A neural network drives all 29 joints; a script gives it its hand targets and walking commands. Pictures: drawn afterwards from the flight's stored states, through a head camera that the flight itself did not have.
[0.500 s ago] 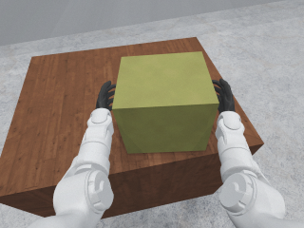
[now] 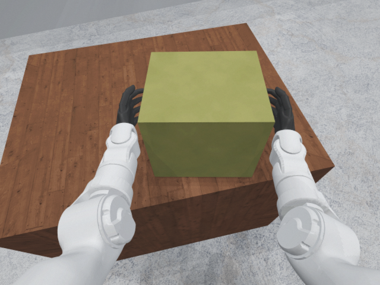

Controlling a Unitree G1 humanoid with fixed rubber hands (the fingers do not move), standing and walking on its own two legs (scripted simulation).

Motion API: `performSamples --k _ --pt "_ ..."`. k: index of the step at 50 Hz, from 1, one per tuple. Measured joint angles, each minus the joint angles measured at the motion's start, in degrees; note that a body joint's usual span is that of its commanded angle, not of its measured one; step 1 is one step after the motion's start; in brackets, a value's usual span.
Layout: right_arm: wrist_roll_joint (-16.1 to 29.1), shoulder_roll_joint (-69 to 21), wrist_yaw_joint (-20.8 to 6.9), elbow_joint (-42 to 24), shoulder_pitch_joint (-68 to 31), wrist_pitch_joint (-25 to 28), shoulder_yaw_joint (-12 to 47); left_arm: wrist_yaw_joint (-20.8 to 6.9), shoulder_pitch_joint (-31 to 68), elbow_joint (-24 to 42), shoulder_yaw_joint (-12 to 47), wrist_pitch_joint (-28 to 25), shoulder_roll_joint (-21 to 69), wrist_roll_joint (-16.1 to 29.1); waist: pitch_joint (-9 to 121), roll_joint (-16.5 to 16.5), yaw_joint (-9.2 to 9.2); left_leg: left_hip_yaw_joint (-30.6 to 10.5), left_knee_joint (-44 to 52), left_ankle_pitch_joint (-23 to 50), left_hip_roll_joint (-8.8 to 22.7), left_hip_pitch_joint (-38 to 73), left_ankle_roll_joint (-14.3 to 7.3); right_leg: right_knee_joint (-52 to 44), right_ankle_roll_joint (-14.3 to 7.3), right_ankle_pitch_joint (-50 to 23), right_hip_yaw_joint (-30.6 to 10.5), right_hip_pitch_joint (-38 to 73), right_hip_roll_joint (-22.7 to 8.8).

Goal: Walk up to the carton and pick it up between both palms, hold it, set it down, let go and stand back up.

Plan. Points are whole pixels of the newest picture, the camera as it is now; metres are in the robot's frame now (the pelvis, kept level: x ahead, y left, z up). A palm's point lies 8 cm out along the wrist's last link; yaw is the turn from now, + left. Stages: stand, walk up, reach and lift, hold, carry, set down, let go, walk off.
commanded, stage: set down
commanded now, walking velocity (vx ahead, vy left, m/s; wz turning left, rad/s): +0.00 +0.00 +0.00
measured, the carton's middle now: (203, 116) +0.50 +0.01 +0.01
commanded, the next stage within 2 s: none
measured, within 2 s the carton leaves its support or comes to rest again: neither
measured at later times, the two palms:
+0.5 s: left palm (126, 123) +0.44 +0.18 +0.06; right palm (282, 127) +0.44 -0.15 +0.05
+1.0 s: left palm (127, 125) +0.44 +0.18 +0.05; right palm (281, 128) +0.44 -0.15 +0.05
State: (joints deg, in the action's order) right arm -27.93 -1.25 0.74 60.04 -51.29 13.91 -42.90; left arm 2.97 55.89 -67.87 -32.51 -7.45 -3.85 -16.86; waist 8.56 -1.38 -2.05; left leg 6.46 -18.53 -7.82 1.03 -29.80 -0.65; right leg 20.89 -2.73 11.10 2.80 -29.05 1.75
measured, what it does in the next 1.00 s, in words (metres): stands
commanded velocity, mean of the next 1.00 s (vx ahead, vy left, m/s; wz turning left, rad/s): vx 0.00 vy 0.00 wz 0.00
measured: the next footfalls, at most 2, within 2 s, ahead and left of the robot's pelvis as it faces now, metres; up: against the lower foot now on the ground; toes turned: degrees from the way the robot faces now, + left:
none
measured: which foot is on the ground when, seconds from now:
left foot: down 0.00-1.00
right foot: down 0.00-1.00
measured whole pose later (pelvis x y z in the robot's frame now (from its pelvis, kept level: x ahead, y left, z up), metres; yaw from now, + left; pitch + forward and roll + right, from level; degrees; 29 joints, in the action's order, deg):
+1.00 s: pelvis -0.01 +0.01 +0.00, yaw +1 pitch +19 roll +1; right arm -33.0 -5.3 -2.2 49.9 -51.8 9.0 -48.7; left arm 1.1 56.2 -60.6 -39.2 -6.6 0.1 -23.4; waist 5.6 -1.8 -0.8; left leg 5.6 -17.9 -6.6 0.2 -30.2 -1.4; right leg 20.9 -2.2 10.6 3.9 -29.3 0.9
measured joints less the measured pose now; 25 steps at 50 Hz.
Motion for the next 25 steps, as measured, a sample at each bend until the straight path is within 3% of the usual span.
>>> performSamples --k 10,25 --pt "-0.4 -0.59 -0.65 -2.5 -0.55 -1.92 -0.98 -0.11 1.03 0.06 -1.94 -0.64 0.5 -0.99 -0.86 0.05 0.91 -0.47 -0.14 0.49 -0.62 -0.74 -0.54 0.87 0.49 0.06 0.54 -0.84 -0.66" --pt "-2.24 -1.2 -2.61 -4.36 -0.5 -2.69 -3.88 -0.16 0.19 3.93 -2.75 1.2 2.31 -3.24 -0.68 -0.02 0.33 0.05 -0.27 0.35 -0.34 -1.15 -0.72 -0.42 0.57 -0.72 0.05 -0.79 -0.38"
